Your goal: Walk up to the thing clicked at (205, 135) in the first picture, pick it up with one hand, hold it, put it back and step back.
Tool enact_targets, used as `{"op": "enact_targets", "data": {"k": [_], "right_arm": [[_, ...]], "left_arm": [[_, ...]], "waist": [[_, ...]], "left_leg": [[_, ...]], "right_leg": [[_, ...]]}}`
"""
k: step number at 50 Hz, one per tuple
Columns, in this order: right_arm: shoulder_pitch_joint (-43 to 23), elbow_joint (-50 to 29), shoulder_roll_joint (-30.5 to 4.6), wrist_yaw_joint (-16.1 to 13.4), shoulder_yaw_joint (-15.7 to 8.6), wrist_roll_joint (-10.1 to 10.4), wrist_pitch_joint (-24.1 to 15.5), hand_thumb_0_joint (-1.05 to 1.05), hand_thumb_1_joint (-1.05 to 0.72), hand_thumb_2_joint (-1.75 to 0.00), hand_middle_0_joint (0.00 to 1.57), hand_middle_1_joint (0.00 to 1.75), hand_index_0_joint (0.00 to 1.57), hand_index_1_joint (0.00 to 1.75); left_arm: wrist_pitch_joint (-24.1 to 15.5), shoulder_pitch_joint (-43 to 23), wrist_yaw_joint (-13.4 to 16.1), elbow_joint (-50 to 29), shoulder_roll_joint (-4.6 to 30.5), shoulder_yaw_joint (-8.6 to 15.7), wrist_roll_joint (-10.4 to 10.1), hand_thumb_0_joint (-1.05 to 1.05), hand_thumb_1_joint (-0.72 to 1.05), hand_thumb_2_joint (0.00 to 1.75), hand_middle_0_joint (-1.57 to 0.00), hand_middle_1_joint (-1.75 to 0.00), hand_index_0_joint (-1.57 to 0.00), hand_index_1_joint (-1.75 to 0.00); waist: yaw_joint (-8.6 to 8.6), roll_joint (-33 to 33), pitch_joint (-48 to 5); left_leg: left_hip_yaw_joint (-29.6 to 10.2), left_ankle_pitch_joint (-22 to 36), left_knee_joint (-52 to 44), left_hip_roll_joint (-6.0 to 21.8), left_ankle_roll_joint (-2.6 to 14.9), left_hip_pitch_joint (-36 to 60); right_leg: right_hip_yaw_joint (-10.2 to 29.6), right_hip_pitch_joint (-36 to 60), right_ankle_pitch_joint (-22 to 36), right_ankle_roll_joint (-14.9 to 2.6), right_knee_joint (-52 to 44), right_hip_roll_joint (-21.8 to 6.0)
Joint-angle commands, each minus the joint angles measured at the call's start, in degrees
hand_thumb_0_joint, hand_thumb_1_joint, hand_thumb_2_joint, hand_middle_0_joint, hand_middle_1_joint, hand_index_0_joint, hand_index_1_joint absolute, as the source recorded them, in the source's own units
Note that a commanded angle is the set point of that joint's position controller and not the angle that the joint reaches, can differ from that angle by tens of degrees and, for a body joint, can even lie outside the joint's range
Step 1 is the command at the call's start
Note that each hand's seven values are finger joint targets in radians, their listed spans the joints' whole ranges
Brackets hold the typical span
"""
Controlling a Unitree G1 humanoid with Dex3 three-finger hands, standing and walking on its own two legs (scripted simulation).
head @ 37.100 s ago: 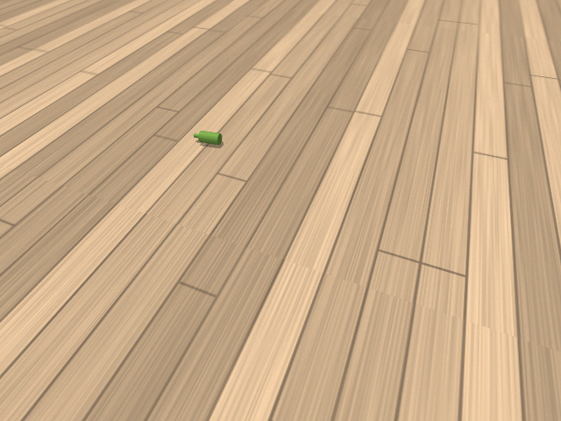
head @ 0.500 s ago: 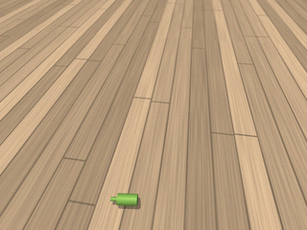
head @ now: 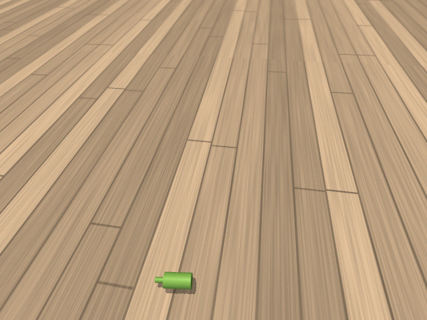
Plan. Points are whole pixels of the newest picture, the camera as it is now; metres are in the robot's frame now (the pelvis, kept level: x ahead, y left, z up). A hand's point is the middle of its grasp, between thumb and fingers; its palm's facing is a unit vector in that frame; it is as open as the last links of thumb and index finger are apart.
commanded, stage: stand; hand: left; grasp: from above
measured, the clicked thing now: (173, 280) +0.46 +0.23 -0.74
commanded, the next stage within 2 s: step back in 1.48 s
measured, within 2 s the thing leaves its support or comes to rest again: neither
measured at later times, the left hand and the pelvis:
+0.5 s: hand out of the picture +0.09 +0.23 -0.15, palm faces +0.03 -0.94 -0.34, open 7.4 cm; pelvis +0.02 -0.01 +0.00, yaw +0 degrees
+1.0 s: hand out of the picture +0.09 +0.23 -0.15, palm faces +0.01 -0.94 -0.34, open 7.4 cm; pelvis +0.02 -0.02 +0.00, yaw +0 degrees
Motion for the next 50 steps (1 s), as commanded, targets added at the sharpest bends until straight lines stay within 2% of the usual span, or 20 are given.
{"op": "enact_targets", "data": {"k": [1, 2, 5, 11, 13, 14, 19, 21, 22, 26, 28, 31, 33, 34, 39, 41, 44, 46, 47, 50], "right_arm": [[-2.5, -3.0, -10.6, -0.8, -1.7, 0.1, -1.3, 0.00, -0.90, -0.90, 0.20, 0.30, 0.20, 0.30], [-2.4, -3.0, -10.8, -0.7, -1.7, 0.2, -1.3, 0.00, -0.90, -0.90, 0.20, 0.30, 0.20, 0.30], [-2.6, -2.8, -10.9, -0.7, -1.5, 0.3, -1.4, 0.00, -0.90, -0.90, 0.20, 0.30, 0.20, 0.30], [-2.0, -2.1, -11.2, -0.7, -1.2, 0.2, -1.1, 0.00, -0.90, -0.90, 0.20, 0.30, 0.20, 0.30], [-2.1, -2.1, -11.2, -0.7, -1.1, 0.3, -1.3, 0.00, -0.90, -0.90, 0.20, 0.30, 0.20, 0.30], [-2.3, -2.2, -11.5, -0.8, -1.1, 0.3, -1.4, 0.00, -0.90, -0.90, 0.20, 0.30, 0.20, 0.30], [-2.6, -1.8, -11.6, -1.0, -0.8, 0.3, -1.5, 0.00, -0.90, -0.90, 0.20, 0.30, 0.20, 0.30], [-2.8, -1.9, -11.8, -0.9, -0.9, 0.3, -1.3, 0.00, -0.90, -0.90, 0.20, 0.30, 0.20, 0.30], [-2.9, -2.0, -11.9, -0.9, -0.9, 0.4, -1.4, 0.00, -0.90, -0.90, 0.20, 0.30, 0.20, 0.30], [-2.9, -1.7, -11.7, -1.1, -0.7, 0.4, -1.4, 0.00, -0.90, -0.90, 0.20, 0.30, 0.20, 0.30], [-3.2, -1.9, -12.2, -1.0, -0.7, 0.4, -1.4, 0.00, -0.90, -0.90, 0.20, 0.30, 0.20, 0.30], [-3.3, -1.9, -12.0, -1.0, -0.7, 0.4, -1.6, 0.00, -0.90, -0.90, 0.20, 0.30, 0.20, 0.30], [-3.6, -1.8, -12.4, -1.0, -0.7, 0.5, -1.6, 0.00, -0.90, -0.90, 0.20, 0.30, 0.20, 0.30], [-3.7, -1.7, -12.2, -1.0, -0.7, 0.5, -1.6, 0.00, -0.90, -0.90, 0.20, 0.30, 0.20, 0.30], [-4.1, -2.1, -12.3, -0.8, -0.6, 0.5, -1.5, 0.00, -0.90, -0.90, 0.20, 0.30, 0.20, 0.30], [-4.3, -1.9, -12.2, -0.8, -0.5, 0.5, -1.4, 0.00, -0.90, -0.90, 0.20, 0.30, 0.20, 0.30], [-4.4, -2.0, -12.3, -0.7, -0.6, 0.4, -1.4, 0.00, -0.90, -0.90, 0.20, 0.30, 0.20, 0.30], [-4.6, -2.0, -12.9, -0.7, -0.8, 0.5, -1.6, 0.00, -0.90, -0.90, 0.20, 0.30, 0.20, 0.30], [-4.5, -1.8, -12.5, -0.7, -0.6, 0.5, -1.5, 0.00, -0.90, -0.90, 0.20, 0.30, 0.20, 0.30], [-4.3, -2.0, -13.2, -0.7, -0.8, 0.6, -1.6, 0.00, -0.90, -0.90, 0.20, 0.30, 0.20, 0.30]], "left_arm": [[-1.3, -2.1, 0.7, -2.6, 10.9, 1.8, 0.2, 0.00, 0.90, 0.90, -0.20, -0.30, -0.20, -0.30], [-1.4, -2.1, 0.7, -2.5, 11.1, 1.8, 0.3, 0.00, 0.90, 0.90, -0.20, -0.30, -0.20, -0.30], [-1.7, -2.8, 0.7, -2.6, 11.2, 1.7, 0.2, 0.00, 0.90, 0.90, -0.20, -0.30, -0.20, -0.30], [-1.6, -3.5, 0.7, -2.1, 11.7, 1.8, 0.0, 0.00, 0.90, 0.90, -0.20, -0.30, -0.20, -0.30], [-1.7, -3.6, 0.6, -2.2, 11.9, 1.8, -0.2, 0.00, 0.90, 0.90, -0.20, -0.30, -0.20, -0.30], [-1.8, -3.8, 0.6, -2.2, 11.9, 1.9, -0.2, 0.00, 0.90, 0.90, -0.20, -0.30, -0.20, -0.30], [-1.6, -4.5, 0.5, -1.9, 11.9, 1.9, -0.3, 0.00, 0.90, 0.90, -0.20, -0.30, -0.20, -0.30], [-1.6, -4.4, 0.5, -1.8, 12.0, 1.9, -0.2, 0.00, 0.90, 0.90, -0.20, -0.30, -0.20, -0.30], [-1.8, -4.5, 0.5, -2.0, 12.0, 1.9, -0.3, 0.00, 0.90, 0.90, -0.20, -0.30, -0.20, -0.30], [-1.7, -5.0, 0.4, -1.9, 12.0, 2.0, -0.5, 0.00, 0.90, 0.90, -0.20, -0.30, -0.20, -0.30], [-1.7, -5.3, 0.3, -2.0, 12.1, 1.9, -0.4, 0.00, 0.90, 0.90, -0.20, -0.30, -0.20, -0.30], [-1.7, -5.6, 0.3, -2.0, 12.2, 2.0, -0.4, 0.00, 0.90, 0.90, -0.20, -0.30, -0.20, -0.30], [-1.8, -5.4, 0.3, -2.1, 12.0, 1.9, -0.5, 0.00, 0.90, 0.90, -0.20, -0.30, -0.20, -0.30], [-1.7, -5.6, 0.2, -1.9, 12.2, 1.9, -0.5, 0.00, 0.90, 0.90, -0.20, -0.30, -0.20, -0.30], [-2.0, -5.9, 0.3, -2.4, 12.6, 1.8, -0.3, 0.00, 0.90, 0.90, -0.20, -0.30, -0.20, -0.30], [-1.9, -6.5, 0.1, -2.5, 12.8, 1.9, -0.4, 0.00, 0.90, 0.90, -0.20, -0.30, -0.20, -0.30], [-1.8, -6.3, 0.2, -2.6, 13.0, 1.8, -0.3, 0.00, 0.90, 0.90, -0.20, -0.30, -0.20, -0.30], [-1.9, -6.0, 0.1, -2.6, 12.8, 1.7, -0.3, 0.00, 0.90, 0.90, -0.20, -0.30, -0.20, -0.30], [-1.9, -5.9, 0.0, -2.4, 12.8, 1.7, -0.5, 0.00, 0.90, 0.90, -0.20, -0.30, -0.20, -0.30], [-2.0, -5.9, 0.0, -2.7, 13.1, 1.7, -0.5, 0.00, 0.90, 0.90, -0.20, -0.30, -0.20, -0.30]], "waist": [[0.29, 0.5, -0.3], [0.24, -0.8, -0.5], [0.02, -0.9, -2.9], [-0.13, -0.7, -2.0], [-0.11, -0.9, -2.5], [-0.20, -0.1, -3.9], [-0.05, -0.4, -3.4], [-0.03, -1.4, -3.4], [-0.17, -1.3, -4.5], [-0.11, -0.9, -4.0], [-0.13, -0.5, -3.6], [-0.30, -0.7, -4.9], [-0.11, -0.4, -5.0], [-0.16, -0.5, -4.1], [-0.45, -1.2, -5.1], [-0.42, -0.5, -4.0], [-0.34, -0.8, -4.1], [-0.42, 0.3, -5.2], [-0.31, -0.5, -4.1], [-0.47, 0.0, -6.2]], "left_leg": [[-4.8, -1.9, -7.0, 5.3, 2.07, -6.2], [-4.3, -0.8, -6.3, 5.1, 1.96, -5.2], [-3.9, 5.4, -4.9, 5.5, 2.13, -2.6], [-3.4, 3.4, -5.4, 5.4, 2.10, -3.4], [-3.3, 6.4, -5.4, 5.7, 1.89, -2.8], [-3.2, 9.2, -4.9, 6.1, 2.02, -1.8], [-3.2, 9.3, -5.7, 6.3, 1.66, -2.0], [-3.1, 7.6, -5.7, 6.1, 1.77, -2.4], [-2.9, 10.7, -5.1, 6.2, 1.72, -1.3], [-3.0, 11.0, -5.7, 6.4, 1.45, -1.8], [-2.9, 9.6, -6.2, 6.4, 1.43, -1.9], [-2.6, 12.6, -5.5, 6.7, 1.29, -0.8], [-2.7, 12.4, -5.6, 6.7, 1.33, -0.5], [-2.7, 10.5, -6.2, 6.5, 1.19, -0.8], [-2.3, 11.4, -5.2, 6.6, 1.35, -0.1], [-2.4, 8.4, -6.3, 6.6, 1.20, -0.6], [-2.7, 8.7, -6.5, 6.7, 1.30, -1.3], [-2.6, 11.0, -6.3, 7.2, 1.45, 0.2], [-2.6, 10.0, -6.4, 6.9, 1.38, -0.8], [-2.2, 11.2, -6.3, 7.0, 1.46, 0.2]], "right_leg": [[4.7, 1.6, -3.4, -1.74, -5.1, -3.8], [5.0, 0.9, -4.4, -1.80, -5.7, -4.0], [5.2, 1.8, 0.2, -1.90, -5.9, -4.5], [5.5, 1.9, -1.6, -1.99, -6.7, -4.5], [5.5, 2.5, 1.2, -2.04, -6.4, -4.6], [5.3, 3.5, 5.4, -2.06, -5.6, -4.8], [4.8, 3.6, 5.3, -1.98, -5.4, -4.4], [4.8, 3.7, 4.2, -1.92, -6.0, -4.4], [5.0, 4.4, 8.2, -1.92, -5.6, -4.7], [4.5, 4.6, 8.3, -1.99, -5.3, -4.6], [4.6, 4.0, 6.5, -1.87, -5.8, -4.3], [4.5, 4.9, 10.3, -2.08, -5.2, -4.8], [4.4, 4.7, 10.1, -2.05, -5.4, -4.5], [4.5, 3.8, 7.9, -2.08, -5.6, -4.4], [4.8, 4.5, 10.9, -1.90, -5.9, -4.8], [5.0, 2.9, 5.8, -1.96, -6.4, -4.5], [4.5, 3.4, 5.1, -2.22, -6.3, -4.3], [4.7, 3.8, 8.3, -2.40, -5.7, -4.5], [4.6, 3.5, 7.3, -2.28, -6.0, -4.4], [4.9, 4.8, 9.7, -2.52, -5.4, -4.8]]}}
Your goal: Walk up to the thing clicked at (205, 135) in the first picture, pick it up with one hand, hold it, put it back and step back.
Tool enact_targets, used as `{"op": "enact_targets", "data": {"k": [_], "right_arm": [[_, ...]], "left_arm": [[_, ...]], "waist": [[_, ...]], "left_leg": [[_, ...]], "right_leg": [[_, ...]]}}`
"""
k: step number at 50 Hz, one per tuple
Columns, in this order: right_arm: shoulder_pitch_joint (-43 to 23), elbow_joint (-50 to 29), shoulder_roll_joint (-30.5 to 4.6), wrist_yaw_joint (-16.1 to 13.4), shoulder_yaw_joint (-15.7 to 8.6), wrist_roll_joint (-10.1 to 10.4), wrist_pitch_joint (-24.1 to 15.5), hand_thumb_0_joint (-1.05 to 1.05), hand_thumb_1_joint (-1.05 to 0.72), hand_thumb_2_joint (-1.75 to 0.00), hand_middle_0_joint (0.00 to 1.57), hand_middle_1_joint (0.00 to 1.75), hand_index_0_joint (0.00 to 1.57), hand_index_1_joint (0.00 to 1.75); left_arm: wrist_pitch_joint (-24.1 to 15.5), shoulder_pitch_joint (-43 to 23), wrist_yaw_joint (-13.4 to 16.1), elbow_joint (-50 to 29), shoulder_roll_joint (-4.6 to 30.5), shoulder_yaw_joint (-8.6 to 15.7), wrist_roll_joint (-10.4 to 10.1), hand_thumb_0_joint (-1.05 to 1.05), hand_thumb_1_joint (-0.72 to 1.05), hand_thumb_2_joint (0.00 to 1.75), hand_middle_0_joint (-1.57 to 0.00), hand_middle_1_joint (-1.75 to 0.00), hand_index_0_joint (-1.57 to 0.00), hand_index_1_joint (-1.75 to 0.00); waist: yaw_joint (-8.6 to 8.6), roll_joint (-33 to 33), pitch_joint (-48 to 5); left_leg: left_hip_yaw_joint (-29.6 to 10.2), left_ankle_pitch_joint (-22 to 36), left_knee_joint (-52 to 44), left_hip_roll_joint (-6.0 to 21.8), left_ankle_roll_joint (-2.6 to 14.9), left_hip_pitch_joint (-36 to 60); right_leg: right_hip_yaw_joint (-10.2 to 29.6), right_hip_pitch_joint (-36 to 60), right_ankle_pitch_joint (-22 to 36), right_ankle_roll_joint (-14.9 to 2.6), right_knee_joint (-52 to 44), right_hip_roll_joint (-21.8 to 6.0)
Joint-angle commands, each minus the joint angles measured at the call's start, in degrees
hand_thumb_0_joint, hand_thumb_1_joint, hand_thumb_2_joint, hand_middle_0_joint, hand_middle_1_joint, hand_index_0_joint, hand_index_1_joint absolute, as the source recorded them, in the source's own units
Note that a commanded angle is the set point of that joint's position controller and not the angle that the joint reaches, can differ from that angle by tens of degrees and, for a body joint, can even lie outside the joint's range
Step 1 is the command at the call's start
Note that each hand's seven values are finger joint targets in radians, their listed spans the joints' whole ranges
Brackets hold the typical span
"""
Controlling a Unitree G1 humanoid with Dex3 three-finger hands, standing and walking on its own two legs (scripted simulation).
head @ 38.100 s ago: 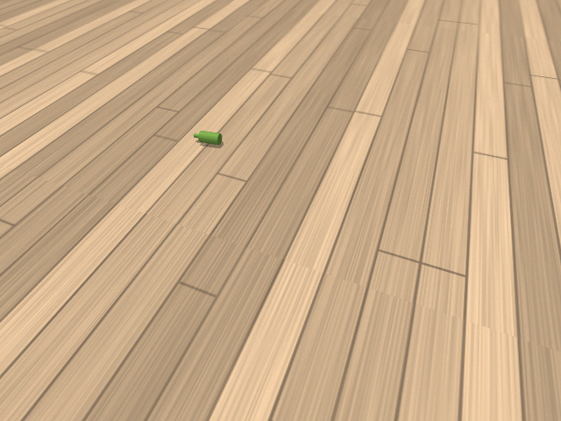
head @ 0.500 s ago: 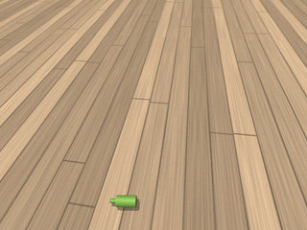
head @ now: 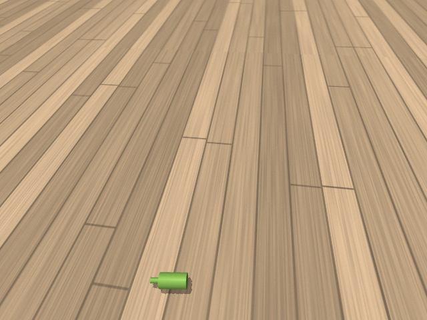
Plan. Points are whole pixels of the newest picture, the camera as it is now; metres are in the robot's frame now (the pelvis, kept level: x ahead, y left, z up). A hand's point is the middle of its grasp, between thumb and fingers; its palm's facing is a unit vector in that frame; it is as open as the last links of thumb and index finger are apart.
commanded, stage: stand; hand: left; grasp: from above
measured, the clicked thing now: (168, 280) +0.44 +0.26 -0.75
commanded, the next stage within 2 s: step back in 0.48 s
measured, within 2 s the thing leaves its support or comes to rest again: neither
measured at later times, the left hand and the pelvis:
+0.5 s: hand out of the picture +0.07 +0.25 -0.16, palm faces +0.01 -0.94 -0.34, open 7.4 cm; pelvis +0.00 +0.00 +0.00, yaw +0 degrees
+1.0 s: hand out of the picture +0.06 +0.32 -0.18, palm faces -0.05 -0.94 -0.33, open 7.4 cm; pelvis -0.08 +0.07 -0.01, yaw -1 degrees
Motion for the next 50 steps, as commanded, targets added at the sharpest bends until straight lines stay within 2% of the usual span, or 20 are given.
{"op": "enact_targets", "data": {"k": [1, 6, 10, 23, 24, 25, 27, 29, 30, 33, 35, 37, 38, 39, 40, 41, 43, 44, 46, 50], "right_arm": [[-1.9, -3.0, -11.4, -0.9, -2.0, 0.2, -1.2, 0.00, -0.90, -0.90, 0.20, 0.30, 0.20, 0.30], [-1.7, -3.1, -11.3, -0.8, -2.0, 0.1, -1.2, 0.00, -0.90, -0.90, 0.20, 0.30, 0.20, 0.30], [-1.3, -2.8, -11.5, -0.6, -2.1, 0.1, -1.0, 0.00, -0.90, -0.90, 0.20, 0.30, 0.20, 0.30], [-1.1, -3.0, -11.8, -0.6, -1.7, 0.1, -1.3, 0.00, -0.90, -0.90, 0.20, 0.30, 0.20, 0.30], [-4.0, -4.7, -15.1, -0.2, -2.8, 0.8, -0.3, 0.00, -0.90, -0.90, 0.20, 0.30, 0.20, 0.30], [-2.8, -5.7, -13.9, -0.2, -2.7, 1.3, 0.0, 0.00, -0.90, -0.90, 0.20, 0.30, 0.20, 0.30], [-0.8, -6.6, -12.6, -0.1, -2.7, 1.7, 0.6, 0.00, -0.90, -0.90, 0.20, 0.30, 0.20, 0.30], [1.9, -7.4, -12.8, 0.1, -3.7, 1.3, 1.8, 0.00, -0.90, -0.90, 0.20, 0.30, 0.20, 0.30], [2.6, -8.2, -13.3, 0.3, -4.0, 1.1, 2.3, 0.00, -0.90, -0.90, 0.20, 0.30, 0.20, 0.30], [5.5, -9.4, -13.5, 0.8, -4.6, 1.4, 2.5, 0.00, -0.90, -0.90, 0.20, 0.30, 0.20, 0.30], [4.7, -10.3, -12.9, 0.6, -4.4, 1.1, 2.3, 0.00, -0.90, -0.90, 0.20, 0.30, 0.20, 0.30], [6.7, -10.1, -12.8, 0.3, -4.6, 0.2, 1.5, 0.00, -0.90, -0.90, 0.20, 0.30, 0.20, 0.30], [5.3, -10.5, -14.4, 0.0, -5.2, -0.5, 1.0, 0.00, -0.90, -0.90, 0.20, 0.30, 0.20, 0.30], [5.0, -11.3, -19.0, -0.2, -6.4, -1.5, 0.7, 0.00, -0.90, -0.90, 0.20, 0.30, 0.20, 0.30], [4.2, -12.0, -20.4, -0.3, -6.5, -1.6, 0.6, 0.00, -0.90, -0.90, 0.20, 0.30, 0.20, 0.30], [4.6, -13.0, -22.3, -0.5, -6.8, -1.0, 0.5, 0.00, -0.90, -0.90, 0.20, 0.30, 0.20, 0.30], [0.8, -14.5, -19.7, -1.1, -6.5, -0.9, 0.6, 0.00, -0.90, -0.90, 0.20, 0.30, 0.20, 0.30], [-1.5, -14.8, -17.3, -1.4, -5.7, -1.4, 0.5, 0.00, -0.90, -0.90, 0.20, 0.30, 0.20, 0.30], [-1.0, -15.3, -15.6, -2.1, -5.5, -1.0, 0.4, 0.00, -0.90, -0.90, 0.20, 0.30, 0.20, 0.30], [3.4, -15.6, -14.6, -2.6, -5.9, -0.1, 0.6, 0.00, -0.90, -0.90, 0.20, 0.30, 0.20, 0.30]], "left_arm": [[-1.3, -2.5, 0.8, -3.4, 11.8, 1.9, 0.0, 0.00, 0.90, 0.90, -0.20, -0.30, -0.20, -0.30], [-1.3, -2.3, 0.8, -3.6, 12.2, 1.9, 0.2, 0.00, 0.90, 0.90, -0.20, -0.30, -0.20, -0.30], [-1.3, -2.1, 0.7, -3.6, 12.5, 1.8, 0.2, 0.00, 0.90, 0.90, -0.20, -0.30, -0.20, -0.30], [-1.4, -1.4, 0.5, -3.9, 12.6, 1.5, 0.0, 0.00, 0.90, 0.90, -0.20, -0.30, -0.20, -0.30], [-0.8, -1.2, 0.8, -4.7, 17.3, 4.5, -1.2, 0.00, 0.90, 0.90, -0.20, -0.30, -0.20, -0.30], [-0.7, -0.5, 1.0, -5.6, 17.7, 4.8, -1.2, 0.00, 0.90, 0.90, -0.20, -0.30, -0.20, -0.30], [-0.5, -0.4, 1.2, -7.4, 18.6, 5.4, -1.2, 0.00, 0.90, 0.90, -0.20, -0.30, -0.20, -0.30], [-0.3, -4.4, 1.4, -10.8, 18.8, 5.7, -0.2, 0.00, 0.90, 0.90, -0.20, -0.30, -0.20, -0.30], [-0.2, -5.2, 1.4, -12.0, 18.6, 5.9, 0.4, 0.00, 0.90, 0.90, -0.20, -0.30, -0.20, -0.30], [0.4, -8.4, 1.5, -14.7, 17.3, 5.5, 1.0, 0.00, 0.90, 0.90, -0.20, -0.30, -0.20, -0.30], [1.0, -6.7, 1.5, -15.5, 16.6, 5.1, 1.0, 0.00, 0.90, 0.90, -0.20, -0.30, -0.20, -0.30], [2.0, -7.3, 1.4, -16.7, 16.6, 4.7, 0.0, 0.00, 0.90, 0.90, -0.20, -0.30, -0.20, -0.30], [2.5, -6.5, 1.2, -17.2, 14.8, 4.3, -0.7, 0.00, 0.90, 0.90, -0.20, -0.30, -0.20, -0.30], [2.9, -5.5, 1.5, -18.2, 12.2, 3.9, -1.3, 0.00, 0.90, 0.90, -0.20, -0.30, -0.20, -0.30], [3.4, -5.2, 2.1, -17.8, 11.5, 3.8, -1.0, 0.00, 0.90, 0.90, -0.20, -0.30, -0.20, -0.30], [3.5, -4.6, 2.6, -17.8, 12.1, 3.9, -0.6, 0.00, 0.90, 0.90, -0.20, -0.30, -0.20, -0.30], [3.5, -5.3, 2.9, -16.9, 14.3, 4.4, -0.5, 0.00, 0.90, 0.90, -0.20, -0.30, -0.20, -0.30], [3.5, -3.4, 2.6, -16.5, 14.0, 4.3, -1.0, 0.00, 0.90, 0.90, -0.20, -0.30, -0.20, -0.30], [3.4, -0.1, 2.3, -17.0, 13.9, 4.2, -0.9, 0.00, 0.90, 0.90, -0.20, -0.30, -0.20, -0.30], [2.7, -1.2, 2.0, -18.5, 13.2, 4.2, -0.2, 0.00, 0.90, 0.90, -0.20, -0.30, -0.20, -0.30]], "waist": [[0.14, -0.2, -5.2], [0.06, -0.6, -4.5], [0.20, -1.4, -2.4], [0.15, -0.2, -4.2], [0.20, -1.0, 2.0], [-0.16, -2.4, -0.5], [-0.42, -5.6, -3.0], [-1.44, -11.2, -5.9], [-1.64, -10.8, -6.7], [-2.80, -12.4, -7.8], [-1.20, -11.6, -7.9], [-2.63, -8.0, -7.7], [-1.89, -1.3, -7.5], [-1.43, 8.3, -8.1], [-1.27, 8.4, -6.8], [-3.15, 11.2, -7.6], [-2.48, 9.8, -6.0], [-0.27, 8.2, -5.9], [0.91, 7.1, -7.6], [-2.17, 5.7, -7.8]], "left_leg": [[-2.4, 10.7, -2.7, 5.1, 2.89, -2.5], [-2.3, 9.8, -2.8, 5.2, 2.81, -2.1], [-2.3, 5.3, -3.2, 4.8, 2.87, -4.2], [-2.4, 8.8, -3.3, 5.3, 2.74, -2.6], [-2.2, 16.2, 4.4, 3.6, 4.11, -7.8], [-0.3, 16.9, 8.8, 2.2, 3.89, -7.8], [2.9, 8.9, 17.3, -1.8, 3.05, -8.2], [2.3, -15.7, 30.5, -4.2, 3.78, -9.5], [0.3, -18.8, 34.7, -3.4, 4.32, -10.4], [-0.7, -17.3, 32.5, -1.7, 5.27, -10.7], [1.6, -12.6, 24.0, -2.1, 4.34, -12.1], [3.1, 3.7, 7.2, -1.4, 3.85, -9.4], [-2.4, 18.2, 3.6, 2.8, 4.27, -7.1], [-13.4, 35.0, 3.9, 10.9, 6.81, -0.8], [-15.7, 42.1, 5.0, 13.5, 9.32, 0.4], [-20.3, 41.6, 4.2, 17.6, 12.27, -1.6], [-15.1, 35.6, 3.9, 14.5, 10.45, -2.6], [-9.9, 38.9, 6.6, 10.6, 8.67, 1.1], [-6.9, 37.9, 7.7, 8.8, 6.21, 5.8], [-7.2, 36.1, 9.4, 10.2, 8.89, 11.5]], "right_leg": [[5.0, 3.7, 9.4, -0.91, -2.7, -6.3], [5.0, 2.5, 7.7, -1.03, -3.1, -6.3], [5.6, 1.5, 0.8, -0.92, -4.7, -6.0], [5.4, 1.8, 6.6, -1.17, -2.9, -6.2], [7.1, -2.4, 17.5, -1.58, 0.6, -6.3], [7.6, -1.0, 22.5, -3.42, 1.2, -7.6], [12.1, -1.5, 26.8, -8.24, 0.1, -12.9], [16.6, -4.8, 25.4, -13.66, -1.1, -19.3], [16.2, -5.9, 24.5, -14.81, 0.5, -19.9], [12.5, -7.3, 24.1, -12.70, 4.9, -17.4], [11.0, -4.2, 24.0, -11.13, 8.8, -14.8], [8.6, -3.4, 21.1, -7.29, 15.6, -11.5], [6.1, -6.1, 14.9, -4.82, 20.7, -6.5], [4.6, -15.7, -3.0, -2.48, 28.5, 2.0], [8.9, -21.2, -24.5, -1.93, 34.4, 6.9], [12.5, -20.7, -28.4, -1.56, 38.8, 7.0], [15.4, -21.5, -23.6, -1.93, 44.1, 6.3], [15.7, -24.0, -19.8, -1.80, 45.1, 6.3], [13.6, -25.5, -15.3, -1.35, 44.5, 6.5], [10.7, -24.3, -15.5, 0.92, 33.7, 4.6]]}}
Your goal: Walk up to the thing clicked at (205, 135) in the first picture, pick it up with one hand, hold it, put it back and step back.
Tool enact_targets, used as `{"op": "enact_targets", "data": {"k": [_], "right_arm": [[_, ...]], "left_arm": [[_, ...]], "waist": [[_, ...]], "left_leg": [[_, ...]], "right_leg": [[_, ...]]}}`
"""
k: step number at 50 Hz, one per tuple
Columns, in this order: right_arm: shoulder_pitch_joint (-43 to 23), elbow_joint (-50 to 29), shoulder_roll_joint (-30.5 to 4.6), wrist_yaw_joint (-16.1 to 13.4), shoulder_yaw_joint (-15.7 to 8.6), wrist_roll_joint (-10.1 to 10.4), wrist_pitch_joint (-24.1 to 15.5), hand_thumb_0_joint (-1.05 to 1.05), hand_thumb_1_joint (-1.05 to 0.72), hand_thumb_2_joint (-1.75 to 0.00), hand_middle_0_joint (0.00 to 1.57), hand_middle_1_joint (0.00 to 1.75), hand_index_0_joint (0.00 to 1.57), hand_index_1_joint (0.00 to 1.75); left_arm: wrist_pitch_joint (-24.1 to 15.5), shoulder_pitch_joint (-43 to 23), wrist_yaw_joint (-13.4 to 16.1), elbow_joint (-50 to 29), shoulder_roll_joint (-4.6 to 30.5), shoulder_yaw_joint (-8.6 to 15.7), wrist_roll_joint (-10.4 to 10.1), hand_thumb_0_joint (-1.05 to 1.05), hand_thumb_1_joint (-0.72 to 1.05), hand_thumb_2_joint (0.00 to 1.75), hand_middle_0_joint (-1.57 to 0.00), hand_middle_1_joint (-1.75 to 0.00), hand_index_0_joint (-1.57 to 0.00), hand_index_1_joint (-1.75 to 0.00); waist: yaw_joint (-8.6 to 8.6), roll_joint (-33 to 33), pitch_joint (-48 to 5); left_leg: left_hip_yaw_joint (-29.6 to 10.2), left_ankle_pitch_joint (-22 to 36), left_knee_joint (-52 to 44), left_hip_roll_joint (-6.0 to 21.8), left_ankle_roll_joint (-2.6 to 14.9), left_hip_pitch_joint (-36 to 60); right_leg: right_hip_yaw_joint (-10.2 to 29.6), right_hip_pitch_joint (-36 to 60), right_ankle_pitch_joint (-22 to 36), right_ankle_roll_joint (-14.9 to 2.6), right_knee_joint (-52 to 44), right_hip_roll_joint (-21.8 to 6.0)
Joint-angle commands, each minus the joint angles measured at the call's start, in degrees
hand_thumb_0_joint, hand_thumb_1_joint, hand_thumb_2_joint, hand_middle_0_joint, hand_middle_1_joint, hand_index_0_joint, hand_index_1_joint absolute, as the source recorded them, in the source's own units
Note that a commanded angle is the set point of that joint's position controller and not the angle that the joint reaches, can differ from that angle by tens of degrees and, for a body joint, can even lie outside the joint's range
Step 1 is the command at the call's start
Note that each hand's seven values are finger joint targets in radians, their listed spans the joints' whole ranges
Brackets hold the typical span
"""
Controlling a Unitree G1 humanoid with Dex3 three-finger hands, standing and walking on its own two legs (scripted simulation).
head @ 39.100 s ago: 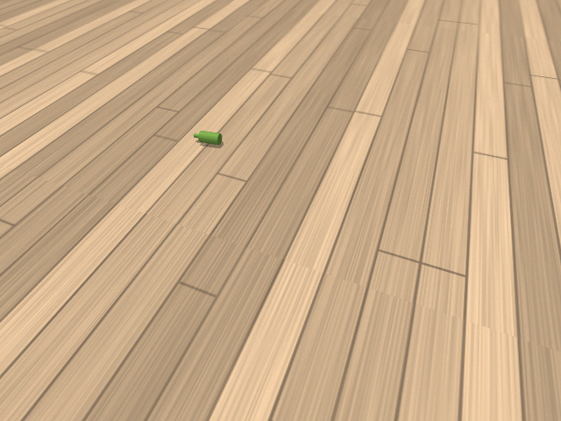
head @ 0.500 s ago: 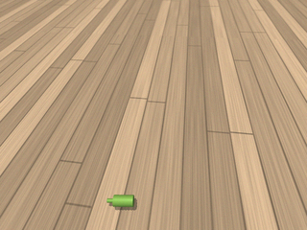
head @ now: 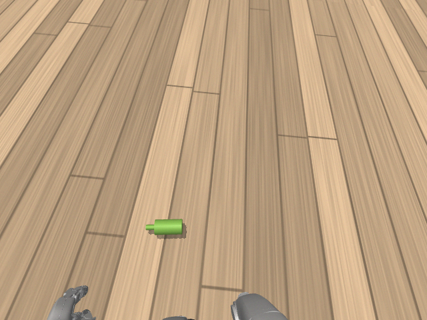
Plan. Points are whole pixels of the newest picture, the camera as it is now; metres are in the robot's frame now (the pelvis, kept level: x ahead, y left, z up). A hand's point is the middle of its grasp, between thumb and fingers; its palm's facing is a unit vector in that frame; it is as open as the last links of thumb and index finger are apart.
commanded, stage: step back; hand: left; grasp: from above
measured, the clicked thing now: (164, 227) +0.51 +0.20 -0.74
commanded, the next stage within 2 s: none
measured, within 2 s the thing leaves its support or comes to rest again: neither
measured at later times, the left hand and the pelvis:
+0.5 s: hand out of the picture +0.01 +0.26 -0.14, palm faces -0.02 -0.92 -0.40, open 7.4 cm; pelvis -0.11 +0.00 +0.00, yaw -1 degrees
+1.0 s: hand out of the picture -0.20 +0.27 -0.17, palm faces -0.08 -0.91 -0.41, open 7.4 cm; pelvis -0.29 -0.01 -0.02, yaw -5 degrees
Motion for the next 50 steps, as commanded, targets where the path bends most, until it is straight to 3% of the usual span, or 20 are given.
{"op": "enact_targets", "data": {"k": [1, 8, 10, 11, 13, 14, 18, 25, 28, 29, 30, 31, 32, 33, 35, 36, 44, 48, 49, 50], "right_arm": [[2.3, -4.8, -14.0, -1.8, -4.0, 0.5, -1.2, 0.00, -0.90, -0.90, 0.20, 0.30, 0.20, 0.30], [-3.0, -7.0, -16.0, -1.0, -4.4, 0.8, -1.0, 0.00, -0.90, -0.90, 0.20, 0.30, 0.20, 0.30], [-3.9, -7.1, -15.2, -0.7, -4.0, 1.3, -0.9, 0.00, -0.90, -0.90, 0.20, 0.30, 0.20, 0.30], [-4.3, -7.4, -14.2, -0.6, -3.6, 1.6, -0.9, 0.00, -0.90, -0.90, 0.20, 0.30, 0.20, 0.30], [-4.5, -7.2, -12.5, -0.6, -3.5, 1.6, -0.3, 0.00, -0.90, -0.90, 0.20, 0.30, 0.20, 0.30], [-2.9, -6.3, -13.4, -0.6, -3.6, 1.2, 0.0, 0.00, -0.90, -0.90, 0.20, 0.30, 0.20, 0.30], [0.8, -4.8, -12.9, -0.3, -2.7, 1.7, -0.3, 0.00, -0.90, -0.90, 0.20, 0.30, 0.20, 0.30], [2.4, -6.9, -11.4, -1.2, -2.1, 1.3, -1.4, 0.00, -0.90, -0.90, 0.20, 0.30, 0.20, 0.30], [6.6, -5.1, -11.3, -0.9, -3.0, 0.4, -1.7, 0.00, -0.90, -0.90, 0.20, 0.30, 0.20, 0.30], [6.0, -5.2, -13.2, -0.8, -3.7, -0.3, -1.7, 0.00, -0.90, -0.90, 0.20, 0.30, 0.20, 0.30], [5.7, -5.9, -17.8, -0.8, -4.8, -1.1, -1.8, 0.00, -0.90, -0.90, 0.20, 0.30, 0.20, 0.30], [1.6, -7.3, -23.2, -0.1, -5.6, -0.9, -1.6, 0.00, -0.90, -0.90, 0.20, 0.30, 0.20, 0.30], [-1.4, -8.5, -24.6, -0.5, -6.0, -0.6, -2.0, 0.00, -0.90, -0.90, 0.20, 0.30, 0.20, 0.30], [-5.1, -8.9, -22.6, -0.9, -5.5, -0.6, -2.5, 0.00, -0.90, -0.90, 0.20, 0.30, 0.20, 0.30], [-8.5, -10.0, -16.7, -0.8, -3.6, -1.2, -2.5, 0.00, -0.90, -0.90, 0.20, 0.30, 0.20, 0.30], [-7.2, -9.7, -15.6, -0.9, -3.5, -0.9, -2.6, 0.00, -0.90, -0.90, 0.20, 0.30, 0.20, 0.30], [0.3, -10.3, -17.9, -0.8, -4.8, -0.4, -1.9, 0.00, -0.90, -0.90, 0.20, 0.30, 0.20, 0.30], [-3.0, -11.3, -18.7, -0.6, -4.8, 0.1, -0.3, 0.00, -0.90, -0.90, 0.20, 0.30, 0.20, 0.30], [-3.4, -11.4, -17.0, -0.5, -4.1, 0.7, 0.0, 0.00, -0.90, -0.90, 0.20, 0.30, 0.20, 0.30], [-2.8, -12.1, -14.4, -0.4, -3.5, 1.1, 0.1, 0.00, -0.90, -0.90, 0.20, 0.30, 0.20, 0.30]], "left_arm": [[-1.5, 1.7, 0.8, -4.5, 9.6, 2.8, 0.8, 0.00, 0.90, 0.90, -0.20, -0.30, -0.20, -0.30], [-2.0, 8.7, 0.0, -2.8, 9.1, 3.4, 1.9, 0.00, 0.90, 0.90, -0.20, -0.30, -0.20, -0.30], [-2.6, 11.0, -0.2, -2.1, 9.5, 3.8, 2.2, 0.00, 0.90, 0.90, -0.20, -0.30, -0.20, -0.30], [-2.9, 11.1, -0.2, -2.6, 11.2, 4.3, 2.3, 0.00, 0.90, 0.90, -0.20, -0.30, -0.20, -0.30], [-3.0, 4.7, -0.5, -6.5, 16.8, 5.3, 2.2, 0.00, 0.90, 0.90, -0.20, -0.30, -0.20, -0.30], [-3.2, 3.5, -0.3, -7.8, 15.5, 5.1, 2.3, 0.00, 0.90, 0.90, -0.20, -0.30, -0.20, -0.30], [-3.2, 2.0, 0.3, -9.3, 11.5, 4.7, 2.0, 0.00, 0.90, 0.90, -0.20, -0.30, -0.20, -0.30], [-1.8, 7.8, 0.2, -10.8, 11.4, 4.6, 2.4, 0.00, 0.90, 0.90, -0.20, -0.30, -0.20, -0.30], [-0.6, 5.3, -0.5, -12.0, 12.6, 4.3, 1.5, 0.00, 0.90, 0.90, -0.20, -0.30, -0.20, -0.30], [-0.2, 5.8, -0.8, -12.3, 11.3, 3.9, 1.3, 0.00, 0.90, 0.90, -0.20, -0.30, -0.20, -0.30], [-0.3, 5.8, -0.9, -13.1, 9.2, 3.5, 1.2, 0.00, 0.90, 0.90, -0.20, -0.30, -0.20, -0.30], [-0.5, 2.7, -0.3, -13.3, 10.4, 4.6, 1.4, 0.00, 0.90, 0.90, -0.20, -0.30, -0.20, -0.30], [-0.4, 0.3, 0.1, -13.4, 12.0, 5.4, 2.3, 0.00, 0.90, 0.90, -0.20, -0.30, -0.20, -0.30], [-0.3, 2.6, -0.1, -12.1, 12.9, 5.5, 2.2, 0.00, 0.90, 0.90, -0.20, -0.30, -0.20, -0.30], [-0.2, 8.2, -0.6, -9.2, 10.7, 5.4, 0.9, 0.00, 0.90, 0.90, -0.20, -0.30, -0.20, -0.30], [-0.2, 9.9, -0.9, -8.7, 10.5, 5.5, 0.7, 0.00, 0.90, 0.90, -0.20, -0.30, -0.20, -0.30], [-1.2, 9.5, -1.1, -9.4, 9.7, 4.5, 1.5, 0.00, 0.90, 0.90, -0.20, -0.30, -0.20, -0.30], [-2.0, 18.1, -1.4, -4.1, 9.1, 4.7, 1.7, 0.00, 0.90, 0.90, -0.20, -0.30, -0.20, -0.30], [-2.4, 19.0, -1.3, -3.4, 10.4, 4.9, 2.3, 0.00, 0.90, 0.90, -0.20, -0.30, -0.20, -0.30], [-2.6, 17.4, -1.4, -4.5, 14.3, 5.9, 3.2, 0.00, 0.90, 0.90, -0.20, -0.30, -0.20, -0.30]], "waist": [[-1.07, 9.0, -15.0], [1.60, 8.4, -15.3], [2.69, 3.9, -16.1], [2.51, -1.7, -16.7], [3.21, -15.6, -10.3], [2.73, -11.9, -8.5], [1.75, -2.4, -10.2], [4.04, -8.9, -18.6], [1.03, -7.3, -18.1], [1.42, -4.2, -16.9], [0.77, 7.5, -16.5], [-0.50, 16.8, -12.2], [-1.61, 17.7, -8.9], [1.12, 14.6, -7.7], [4.84, 9.1, -8.4], [5.14, 9.0, -8.5], [-0.09, 14.3, -14.5], [3.27, 15.1, -18.2], [3.65, 11.9, -17.8], [2.97, 1.6, -16.1]], "left_leg": [[-12.7, 39.7, -2.2, 14.7, 3.62, 19.5], [-15.8, 21.7, -3.2, 17.8, 6.20, 6.9], [-13.9, 15.6, -0.7, 15.2, 3.64, 0.9], [-10.8, 10.2, 3.8, 11.3, 1.68, -2.8], [-3.5, -17.3, 25.8, -3.0, -4.15, -6.8], [-8.3, -20.4, 33.7, -2.9, -4.65, -6.3], [-9.7, -13.7, 37.4, -5.6, -4.52, -9.1], [-4.3, -14.3, 9.5, 0.7, -5.37, -10.1], [-0.2, 4.5, -10.3, 0.4, -4.13, 1.3], [-5.4, 7.3, -9.4, 3.6, -2.86, 6.0], [-19.9, 9.1, -11.2, 14.8, 0.87, 9.1], [-30.2, 10.5, -14.5, 25.3, 9.20, -1.0], [-35.2, 9.0, -16.8, 29.9, 14.56, -11.0], [-30.5, 9.8, -15.7, 28.8, 14.17, -11.3], [-14.7, 19.7, -10.4, 17.3, 8.13, -4.6], [-12.2, 18.6, -9.7, 15.3, 6.45, -3.7], [-13.6, 15.6, -5.2, 17.3, 9.65, 9.9], [-10.9, 17.8, 1.8, 14.9, 5.90, 3.8], [-9.7, 12.5, 4.0, 12.5, 3.36, -0.7], [-7.2, 2.4, 10.6, 6.6, -0.25, -10.8]], "right_leg": [[-0.8, -3.7, -0.3, 1.42, -9.1, -2.5], [-5.5, 10.8, 6.3, -1.68, -26.2, -5.1], [-2.9, 17.0, 17.2, -3.57, -31.5, -6.3], [3.3, 18.3, 23.1, -6.04, -33.1, -10.7], [22.9, 7.9, 26.7, -18.84, -42.7, -27.3], [24.4, 4.2, 28.9, -19.79, -43.0, -28.5], [7.8, 9.3, 34.8, -12.52, -38.7, -18.0], [5.3, 29.1, 42.6, -11.61, -31.3, -17.9], [2.3, 21.2, 33.9, -7.47, -26.6, -14.9], [2.3, 12.4, 25.4, -4.68, -25.8, -12.7], [-0.8, 1.6, 10.8, -2.32, -18.8, -6.4], [-3.6, -1.1, -8.3, -0.10, -6.8, 0.2], [2.6, 2.1, -10.4, 0.33, 5.2, -1.8], [4.0, 2.1, -6.8, -0.09, 10.8, -2.6], [4.5, -2.0, -1.2, -0.75, 14.5, 0.6], [3.7, -2.7, 0.8, -0.53, 14.5, 1.2], [-2.4, 1.2, -2.8, 2.64, -12.3, -4.6], [-8.0, 15.2, 10.4, 0.22, -38.1, -4.9], [-5.6, 17.9, 13.4, -1.03, -39.6, -5.7], [7.2, 19.3, 12.9, -3.61, -39.1, -12.8]]}}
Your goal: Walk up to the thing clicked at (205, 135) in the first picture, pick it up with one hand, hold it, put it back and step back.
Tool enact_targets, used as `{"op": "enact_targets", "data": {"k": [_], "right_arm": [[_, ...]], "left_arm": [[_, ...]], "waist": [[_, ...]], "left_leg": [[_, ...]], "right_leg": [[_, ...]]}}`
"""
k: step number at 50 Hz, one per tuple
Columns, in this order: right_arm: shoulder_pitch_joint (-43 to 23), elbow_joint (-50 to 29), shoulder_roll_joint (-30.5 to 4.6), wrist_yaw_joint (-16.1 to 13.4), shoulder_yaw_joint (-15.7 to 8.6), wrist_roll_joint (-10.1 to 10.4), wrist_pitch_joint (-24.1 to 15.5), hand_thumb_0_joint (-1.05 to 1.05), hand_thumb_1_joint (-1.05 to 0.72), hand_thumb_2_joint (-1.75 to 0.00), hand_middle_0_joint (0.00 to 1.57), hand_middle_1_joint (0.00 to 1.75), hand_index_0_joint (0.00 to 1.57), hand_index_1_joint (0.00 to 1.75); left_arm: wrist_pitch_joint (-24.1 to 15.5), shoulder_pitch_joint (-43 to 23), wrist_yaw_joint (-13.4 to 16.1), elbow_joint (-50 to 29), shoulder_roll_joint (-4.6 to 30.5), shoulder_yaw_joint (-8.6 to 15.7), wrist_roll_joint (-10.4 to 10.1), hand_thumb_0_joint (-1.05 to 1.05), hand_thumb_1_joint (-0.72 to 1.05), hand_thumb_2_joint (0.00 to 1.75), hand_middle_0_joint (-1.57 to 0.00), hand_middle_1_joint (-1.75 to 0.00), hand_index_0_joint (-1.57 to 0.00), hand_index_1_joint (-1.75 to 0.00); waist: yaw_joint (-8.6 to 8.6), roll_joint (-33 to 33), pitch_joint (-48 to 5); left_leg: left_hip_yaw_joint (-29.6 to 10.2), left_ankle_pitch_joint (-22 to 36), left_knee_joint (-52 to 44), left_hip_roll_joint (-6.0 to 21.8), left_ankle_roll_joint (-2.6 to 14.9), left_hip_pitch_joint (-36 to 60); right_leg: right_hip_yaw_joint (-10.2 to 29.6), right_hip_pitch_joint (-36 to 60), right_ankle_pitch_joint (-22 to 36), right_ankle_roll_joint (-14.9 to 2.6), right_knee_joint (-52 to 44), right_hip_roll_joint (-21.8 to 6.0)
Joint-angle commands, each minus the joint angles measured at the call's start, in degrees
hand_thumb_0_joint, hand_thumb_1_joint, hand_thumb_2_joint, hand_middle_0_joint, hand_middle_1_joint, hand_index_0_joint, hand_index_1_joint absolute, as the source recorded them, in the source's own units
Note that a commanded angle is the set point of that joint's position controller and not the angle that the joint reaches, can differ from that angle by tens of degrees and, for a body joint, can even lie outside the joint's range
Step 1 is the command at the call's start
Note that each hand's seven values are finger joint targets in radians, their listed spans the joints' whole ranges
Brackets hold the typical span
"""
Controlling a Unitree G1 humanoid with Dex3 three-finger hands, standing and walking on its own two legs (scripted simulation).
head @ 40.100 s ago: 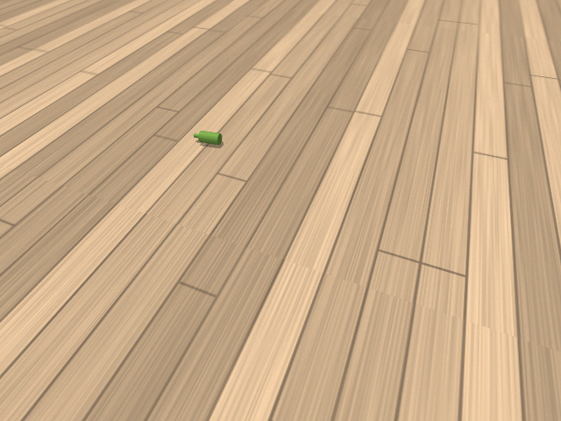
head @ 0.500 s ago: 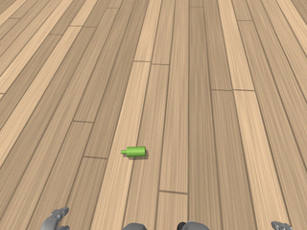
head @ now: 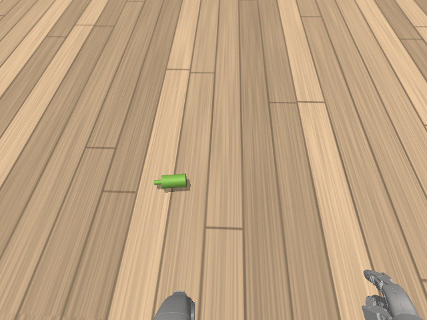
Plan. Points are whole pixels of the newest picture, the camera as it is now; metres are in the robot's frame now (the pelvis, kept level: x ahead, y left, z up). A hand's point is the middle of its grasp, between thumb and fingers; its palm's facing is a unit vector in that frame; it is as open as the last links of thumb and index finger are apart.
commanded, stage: step back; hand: left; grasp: from above
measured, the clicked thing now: (170, 181) +0.78 +0.28 -0.72
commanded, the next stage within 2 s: stand in 1.82 s
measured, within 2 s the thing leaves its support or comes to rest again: neither
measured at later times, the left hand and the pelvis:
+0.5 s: hand out of the picture -0.05 +0.24 -0.13, palm faces +0.08 -0.94 -0.33, open 7.4 cm; pelvis -0.16 -0.03 +0.01, yaw +4 degrees
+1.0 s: hand out of the picture -0.27 +0.21 -0.11, palm faces +0.11 -0.88 -0.45, open 7.4 cm; pelvis -0.29 -0.08 +0.01, yaw +6 degrees
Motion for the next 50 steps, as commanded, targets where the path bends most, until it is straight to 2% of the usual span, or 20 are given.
{"op": "enact_targets", "data": {"k": [1, 2, 6, 9, 14, 16, 17, 18, 19, 23, 29, 34, 35, 36, 37, 38, 41, 42, 46, 50], "right_arm": [[1.0, -5.0, -8.0, -1.5, -2.8, 1.6, 0.1, 0.00, -0.90, -0.90, 0.20, 0.30, 0.20, 0.30], [0.1, -4.5, -10.3, -2.3, -3.8, 1.1, 0.1, 0.00, -0.90, -0.90, 0.20, 0.30, 0.20, 0.30], [6.1, -0.7, -9.3, -1.9, -2.8, 1.9, -0.4, 0.00, -0.90, -0.90, 0.20, 0.30, 0.20, 0.30], [5.4, -1.3, -8.8, -2.2, -2.1, 1.5, -1.2, 0.00, -0.90, -0.90, 0.20, 0.30, 0.20, 0.30], [10.1, -0.2, -7.6, -2.0, -2.5, 0.4, -2.0, 0.00, -0.90, -0.90, 0.20, 0.30, 0.20, 0.30], [11.6, 0.8, -8.8, -1.7, -3.3, 0.1, -2.1, 0.00, -0.90, -0.90, 0.20, 0.30, 0.20, 0.30], [10.7, 0.4, -12.7, -1.9, -4.4, -0.7, -2.1, 0.00, -0.90, -0.90, 0.20, 0.30, 0.20, 0.30], [7.6, -0.9, -18.3, -1.4, -5.1, -0.5, -1.9, 0.00, -0.90, -0.90, 0.20, 0.30, 0.20, 0.30], [6.9, -1.5, -21.2, -1.7, -5.9, -0.6, -2.1, 0.00, -0.90, -0.90, 0.20, 0.30, 0.20, 0.30], [1.1, -2.4, -12.4, -2.1, -3.4, -0.9, -2.1, 0.00, -0.90, -0.90, 0.20, 0.30, 0.20, 0.30], [4.4, -2.1, -11.5, -0.9, -3.6, -0.4, -0.9, 0.00, -0.90, -0.90, 0.20, 0.30, 0.20, 0.30], [3.8, -1.1, -14.8, 0.1, -4.4, -0.5, 1.4, 0.00, -0.90, -0.90, 0.20, 0.30, 0.20, 0.30], [3.6, -1.2, -11.9, 0.2, -3.6, -0.2, 1.6, 0.00, -0.90, -0.90, 0.20, 0.30, 0.20, 0.30], [3.2, -2.7, -8.2, 0.1, -2.5, 0.1, 1.3, 0.00, -0.90, -0.90, 0.20, 0.30, 0.20, 0.30], [-0.6, -3.9, -8.3, -0.6, -3.0, -0.1, 1.1, 0.00, -0.90, -0.90, 0.20, 0.30, 0.20, 0.30], [0.2, -2.4, -12.1, -0.8, -4.4, 0.1, 1.0, 0.00, -0.90, -0.90, 0.20, 0.30, 0.20, 0.30], [6.1, 2.3, -10.2, 0.0, -3.5, 0.7, 0.4, 0.00, -0.90, -0.90, 0.20, 0.30, 0.20, 0.30], [7.2, 2.5, -8.6, 0.0, -2.9, 0.4, 0.0, 0.00, -0.90, -0.90, 0.20, 0.30, 0.20, 0.30], [6.0, 2.9, -10.3, 0.9, -3.2, -0.2, -1.1, 0.00, -0.90, -0.90, 0.20, 0.30, 0.20, 0.30], [5.3, 3.7, -10.1, 1.7, -3.3, -0.7, -2.8, 0.00, -0.90, -0.90, 0.20, 0.30, 0.20, 0.30]], "left_arm": [[-1.8, 3.2, 0.3, -5.2, 18.6, 4.8, 1.5, 0.00, 0.90, 0.90, -0.20, -0.30, -0.20, -0.30], [-1.7, -0.9, 0.7, -7.3, 21.8, 5.2, 1.8, 0.00, 0.90, 0.90, -0.20, -0.30, -0.20, -0.30], [-1.9, -7.1, 1.6, -8.8, 12.2, 3.2, 1.3, 0.00, 0.90, 0.90, -0.20, -0.30, -0.20, -0.30], [-1.8, -2.3, 1.9, -9.4, 11.9, 2.9, 1.7, 0.00, 0.90, 0.90, -0.20, -0.30, -0.20, -0.30], [-0.7, -3.0, 2.5, -10.8, 11.6, 2.5, 0.6, 0.00, 0.90, 0.90, -0.20, -0.30, -0.20, -0.30], [0.1, -3.2, 1.9, -11.5, 10.5, 1.7, 0.0, 0.00, 0.90, 0.90, -0.20, -0.30, -0.20, -0.30], [0.3, -2.2, 1.7, -11.8, 8.3, 1.0, -0.2, 0.00, 0.90, 0.90, -0.20, -0.30, -0.20, -0.30], [0.2, -3.7, 2.0, -12.4, 8.1, 1.0, -0.7, 0.00, 0.90, 0.90, -0.20, -0.30, -0.20, -0.30], [0.4, -6.5, 2.6, -11.9, 10.5, 2.0, -0.2, 0.00, 0.90, 0.90, -0.20, -0.30, -0.20, -0.30], [0.9, -1.2, 1.7, -7.9, 10.1, 2.3, -0.7, 0.00, 0.90, 0.90, -0.20, -0.30, -0.20, -0.30], [-1.3, -0.4, 1.4, -6.9, 9.2, 1.1, 0.0, 0.00, 0.90, 0.90, -0.20, -0.30, -0.20, -0.30], [-3.2, 7.5, 1.3, 1.1, 9.4, 1.6, 0.4, 0.00, 0.90, 0.90, -0.20, -0.30, -0.20, -0.30], [-3.5, 8.8, 1.3, 2.2, 11.2, 2.3, 1.0, 0.00, 0.90, 0.90, -0.20, -0.30, -0.20, -0.30], [-3.5, 8.4, 1.4, 1.2, 15.4, 3.5, 2.1, 0.00, 0.90, 0.90, -0.20, -0.30, -0.20, -0.30], [-3.2, 2.1, 1.6, -1.9, 21.0, 4.5, 2.1, 0.00, 0.90, 0.90, -0.20, -0.30, -0.20, -0.30], [-3.3, -4.1, 1.8, -3.6, 22.4, 4.7, 2.0, 0.00, 0.90, 0.90, -0.20, -0.30, -0.20, -0.30], [-4.5, -8.8, 1.9, -3.8, 12.8, 2.3, 1.4, 0.00, 0.90, 0.90, -0.20, -0.30, -0.20, -0.30], [-4.7, -6.1, 1.8, -2.6, 12.4, 2.5, 1.3, 0.00, 0.90, 0.90, -0.20, -0.30, -0.20, -0.30], [-5.4, -0.4, 1.1, -1.5, 14.7, 3.3, 2.0, 0.00, 0.90, 0.90, -0.20, -0.30, -0.20, -0.30], [-4.9, 1.8, 0.6, -0.9, 16.2, 3.5, 1.3, 0.00, 0.90, 0.90, -0.20, -0.30, -0.20, -0.30]], "waist": [[0.85, -15.4, -12.6], [2.62, -20.1, -10.0], [-2.50, -10.3, -9.9], [0.96, -10.8, -11.2], [-0.25, -12.5, -16.0], [-0.29, -7.9, -17.1], [0.36, 1.2, -17.5], [-0.19, 11.5, -15.3], [-3.25, 13.6, -13.7], [1.53, 4.3, -9.9], [-2.34, 10.2, -14.2], [-0.58, 11.3, -18.3], [0.02, 4.2, -16.1], [1.11, -9.2, -12.4], [3.21, -12.7, -8.4], [1.63, -13.8, -3.4], [-3.39, -5.2, -2.7], [-2.51, -7.3, -4.8], [2.12, -12.8, -5.4], [2.95, -13.7, -6.9]], "left_leg": [[-2.0, -21.3, 12.9, -10.5, 1.94, -6.6], [-5.7, -26.0, 24.7, -8.6, 0.92, -2.2], [-7.2, -16.8, 30.4, -12.4, 1.72, -3.0], [-4.8, -18.5, 23.5, -11.3, 0.79, -3.9], [-0.9, -11.9, -7.0, -6.0, 1.86, 2.8], [-3.5, 6.2, -15.6, -4.7, 3.39, 13.6], [-15.7, 14.8, -15.9, 4.9, 6.83, 19.3], [-26.8, 21.8, -16.7, 15.6, 14.50, 16.7], [-34.2, 18.3, -18.6, 21.5, 20.68, 6.7], [-12.8, 17.1, -15.3, 8.6, 13.38, 6.3], [-10.4, 5.1, -13.8, 7.1, 14.62, 19.9], [-8.6, -10.2, -9.7, 5.3, 11.06, 11.3], [-6.4, -16.6, -3.3, 2.2, 8.07, 3.4], [-3.2, -21.4, 7.6, -6.2, 4.08, -10.3], [-8.2, -22.3, 15.3, -8.1, 0.99, -7.2], [-10.2, -20.5, 22.7, -4.8, 0.22, -2.2], [-9.4, -9.8, 25.2, -10.0, 0.71, -3.5], [-8.8, -10.0, 24.2, -10.0, 0.86, -3.0], [-5.0, -13.8, 11.5, -6.3, -0.86, -6.8], [-1.2, -21.3, -3.4, -4.5, 0.77, 0.2]], "right_leg": [[21.7, -0.1, 11.0, -11.10, -17.7, -17.5], [29.3, -12.1, 12.8, -17.82, -20.3, -25.3], [6.3, -5.3, 33.0, -10.34, -10.2, -11.7], [7.3, 2.0, 36.6, -11.67, -8.1, -12.5], [8.3, 11.6, 40.9, -11.06, 0.4, -14.5], [5.8, 2.6, 30.7, -7.07, 4.4, -10.6], [2.8, -8.2, 15.6, -4.47, 10.1, -5.2], [-1.4, -15.8, -9.5, -2.41, 19.4, 2.8], [6.2, -12.6, -14.8, -1.76, 30.3, 1.3], [9.0, -15.0, -4.1, -1.79, 40.3, 4.4], [1.6, -13.9, -5.1, 1.79, 16.1, 0.5], [-5.4, 4.1, 2.9, -2.07, -15.6, 0.4], [1.1, 6.5, 1.6, -3.48, -16.1, -1.5], [18.1, 6.5, -10.8, -6.85, -19.5, -11.2], [29.6, -12.1, -21.9, -14.27, -25.2, -24.4], [33.3, -22.6, -25.7, -16.92, -27.3, -27.6], [8.6, -12.6, -0.8, -9.07, -19.0, -12.6], [6.9, -9.8, 2.3, -7.84, -17.9, -11.0], [12.3, 0.7, -18.9, -9.68, -20.5, -13.7], [13.1, 2.5, -11.1, -12.42, -18.3, -18.0]]}}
